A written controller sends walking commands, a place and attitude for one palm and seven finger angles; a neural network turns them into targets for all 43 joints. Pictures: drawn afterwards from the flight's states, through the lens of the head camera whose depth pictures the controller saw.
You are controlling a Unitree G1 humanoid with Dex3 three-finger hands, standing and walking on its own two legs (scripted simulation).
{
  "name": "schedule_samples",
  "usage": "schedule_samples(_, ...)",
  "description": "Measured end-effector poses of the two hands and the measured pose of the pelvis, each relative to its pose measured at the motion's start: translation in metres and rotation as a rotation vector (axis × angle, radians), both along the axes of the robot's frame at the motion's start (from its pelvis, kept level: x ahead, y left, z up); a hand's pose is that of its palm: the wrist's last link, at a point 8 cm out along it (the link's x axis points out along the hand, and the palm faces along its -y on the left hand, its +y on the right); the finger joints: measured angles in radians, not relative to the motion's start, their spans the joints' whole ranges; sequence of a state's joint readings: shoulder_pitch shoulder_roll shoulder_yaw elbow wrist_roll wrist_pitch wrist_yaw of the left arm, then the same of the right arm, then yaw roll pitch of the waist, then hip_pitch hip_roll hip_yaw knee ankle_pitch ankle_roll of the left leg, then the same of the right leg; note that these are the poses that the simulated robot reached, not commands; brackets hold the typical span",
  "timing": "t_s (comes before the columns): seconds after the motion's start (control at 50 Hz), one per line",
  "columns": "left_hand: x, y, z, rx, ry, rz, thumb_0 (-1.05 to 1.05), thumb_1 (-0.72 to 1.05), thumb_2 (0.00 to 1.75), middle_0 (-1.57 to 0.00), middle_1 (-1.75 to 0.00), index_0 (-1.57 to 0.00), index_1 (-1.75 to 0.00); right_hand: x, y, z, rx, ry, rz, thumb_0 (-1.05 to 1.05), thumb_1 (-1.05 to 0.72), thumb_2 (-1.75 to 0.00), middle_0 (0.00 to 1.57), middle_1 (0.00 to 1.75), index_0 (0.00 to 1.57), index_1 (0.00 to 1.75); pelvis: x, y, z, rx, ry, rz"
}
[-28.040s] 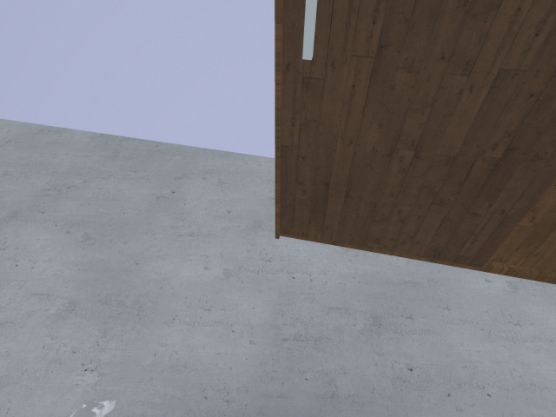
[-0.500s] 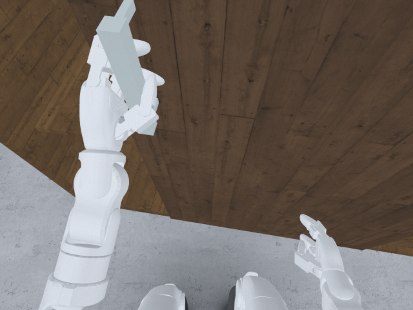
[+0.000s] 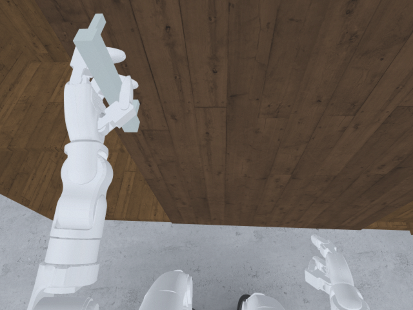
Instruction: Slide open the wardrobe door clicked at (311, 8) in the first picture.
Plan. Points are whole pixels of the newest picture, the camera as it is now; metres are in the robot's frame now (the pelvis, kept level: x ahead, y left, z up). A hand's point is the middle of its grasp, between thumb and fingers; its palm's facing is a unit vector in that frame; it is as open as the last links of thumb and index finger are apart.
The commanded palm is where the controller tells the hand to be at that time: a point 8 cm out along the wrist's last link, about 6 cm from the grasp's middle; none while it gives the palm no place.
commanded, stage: step sideways, sliding the door along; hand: left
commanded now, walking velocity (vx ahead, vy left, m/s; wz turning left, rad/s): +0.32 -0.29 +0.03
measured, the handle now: (117, 80) +0.42 +0.17 +0.19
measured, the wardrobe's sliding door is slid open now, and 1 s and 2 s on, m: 0.59 0.59 0.59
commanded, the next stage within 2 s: stop walking and hold the door there in 0.28 s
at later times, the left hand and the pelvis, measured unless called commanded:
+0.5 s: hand (128, 100) +0.39 +0.15 +0.18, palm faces +0.38 -0.90 -0.21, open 6.1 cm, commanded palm +0.36 +0.17 +0.15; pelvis +0.02 -0.14 +0.01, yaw +0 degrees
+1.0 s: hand (130, 100) +0.39 +0.14 +0.18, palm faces +0.45 -0.87 -0.18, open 6.1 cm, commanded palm +0.35 +0.18 +0.15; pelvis +0.00 -0.14 +0.00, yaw -3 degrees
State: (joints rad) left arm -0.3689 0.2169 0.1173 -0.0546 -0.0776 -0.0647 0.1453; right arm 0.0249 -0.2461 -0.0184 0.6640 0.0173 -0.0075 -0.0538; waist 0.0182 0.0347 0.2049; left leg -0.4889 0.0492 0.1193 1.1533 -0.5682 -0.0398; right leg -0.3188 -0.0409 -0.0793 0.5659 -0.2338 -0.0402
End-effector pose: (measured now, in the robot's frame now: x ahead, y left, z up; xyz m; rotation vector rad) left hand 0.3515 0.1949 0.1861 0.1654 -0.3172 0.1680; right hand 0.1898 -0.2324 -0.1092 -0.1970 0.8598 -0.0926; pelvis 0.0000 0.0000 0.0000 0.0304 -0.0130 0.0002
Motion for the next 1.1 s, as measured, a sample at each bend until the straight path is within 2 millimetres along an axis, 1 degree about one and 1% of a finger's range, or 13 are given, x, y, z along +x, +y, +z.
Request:
schedule_samples(0.08, 0.001, -0.005, -0.002, -0.06, -0.022, 0.02, 0.0, 0.72, 0.8, -0.46, -1.4, -0.23, -1.39, -0.017, -0.029, 0.015, -0.076, 0.038, -0.005, 0.01, -0.9, -0.9, 0.19, 0.3, 0.2, 0.3, -0.004, -0.021, 0.001, -0.013, 0.016, 0.002)
schedule_samples(0.16, 0.002, -0.005, -0.005, -0.068, -0.067, 0.028, -0.01, 0.72, 0.81, -0.46, -1.4, -0.23, -1.36, -0.027, -0.052, 0.021, -0.142, 0.014, -0.002, 0.01, -0.9, -0.9, 0.19, 0.3, 0.2, 0.3, -0.004, -0.037, -0.012, -0.045, 0.013, 0.013)
schedule_samples(0.32, -0.001, -0.008, 0.0, -0.086, 0.013, 0.102, -0.02, 0.69, 0.82, -0.45, -1.4, -0.3, -1.36, -0.037, -0.052, 0.029, -0.058, 0.119, 0.086, 0.01, -0.9, -0.9, 0.19, 0.3, 0.2, 0.3, -0.001, -0.072, 0.014, -0.128, -0.023, 0.03)
schedule_samples(0.38, -0.001, -0.01, 0.001, -0.089, 0.024, 0.132, -0.03, 0.69, 0.82, -0.45, -1.4, -0.31, -1.38, -0.027, -0.054, 0.034, -0.048, 0.124, 0.128, 0.01, -0.9, -0.9, 0.19, 0.29, 0.2, 0.3, 0.003, -0.091, 0.019, -0.149, -0.021, 0.037)
schedule_samples(0.46, -0.001, -0.007, 0.001, 0.009, 0.016, 0.167, -0.07, 0.65, 0.82, -0.45, -1.4, -0.32, -1.38, 0.002, -0.074, 0.039, -0.028, 0.063, 0.132, 0.0, -0.9, -0.9, 0.18, 0.29, 0.2, 0.3, 0.014, -0.119, 0.018, -0.151, -0.015, 0.014)
schedule_samples(0.52, -0.002, -0.007, 0.004, 0.094, 0.033, 0.238, -0.12, 0.62, 0.81, -0.45, -1.4, -0.33, -1.39, 0.027, -0.098, 0.035, 0.007, -0.032, 0.118, 0.0, -0.9, -0.9, 0.18, 0.29, 0.21, 0.3, 0.024, -0.143, 0.007, -0.126, -0.023, -0.009)
schedule_samples(0.56, -0.003, -0.008, 0.005, 0.139, 0.037, 0.3, -0.15, 0.59, 0.81, -0.45, -1.4, -0.32, -1.39, 0.042, -0.119, 0.025, 0.031, -0.097, 0.109, 0.0, -0.9, -0.9, 0.19, 0.29, 0.21, 0.3, 0.032, -0.16, -0.01, -0.066, -0.022, 0.001)
schedule_samples(0.64, -0.006, -0.011, 0.008, 0.168, 0.099, 0.383, -0.2, 0.57, 0.79, -0.45, -1.4, -0.33, -1.38, 0.051, -0.163, 0.013, 0.004, -0.146, 0.014, 0.0, -0.9, -0.9, 0.19, 0.29, 0.2, 0.3, 0.029, -0.161, -0.013, -0.061, -0.029, -0.005)
schedule_samples(0.7, -0.007, -0.011, 0.01, 0.159, 0.126, 0.391, -0.2, 0.57, 0.77, -0.45, -1.4, -0.36, -1.39, 0.036, -0.187, 0.013, -0.04, -0.119, -0.038, 0.01, -0.9, -0.9, 0.19, 0.29, 0.2, 0.3, 0.024, -0.16, -0.006, -0.028, -0.032, -0.004)
schedule_samples(0.76, -0.007, -0.01, 0.009, 0.147, 0.115, 0.375, -0.19, 0.58, 0.77, -0.46, -1.4, -0.38, -1.39, 0.009, -0.203, 0.019, -0.088, -0.07, -0.077, 0.01, -0.9, -0.9, 0.19, 0.3, 0.2, 0.3, 0.021, -0.159, -0.002, -0.007, -0.03, -0.007)
schedule_samples(0.88, -0.003, -0.009, 0.002, 0.077, 0.03, 0.314, -0.15, 0.6, 0.8, -0.46, -1.4, -0.36, -1.39, -0.05, -0.213, 0.026, -0.191, -0.012, -0.138, 0.01, -0.9, -0.9, 0.19, 0.3, 0.2, 0.3, 0.013, -0.145, -0.011, -0.045, -0.029, -0.007)
schedule_samples(1.0, -0.003, -0.012, 0.001, 0.033, 0.037, 0.288, -0.13, 0.65, 0.79, -0.46, -1.4, -0.31, -1.37, -0.099, -0.183, 0.026, -0.138, 0.036, -0.195, 0.01, -0.9, -0.9, 0.19, 0.3, 0.2, 0.3, 0.002, -0.137, -0.001, -0.063, -0.03, -0.051)
schedule_samples(1.1, -0.005, -0.013, 0.003, 0.045, 0.073, 0.301, -0.14, 0.66, 0.75, -0.46, -1.4, -0.32, -1.38, -0.124, -0.158, 0.009, -0.058, 0.074, -0.172, 0.01, -0.9, -0.9, 0.2, 0.3, 0.2, 0.3, -0.008, -0.14, -0.002, -0.044, -0.008, -0.076)
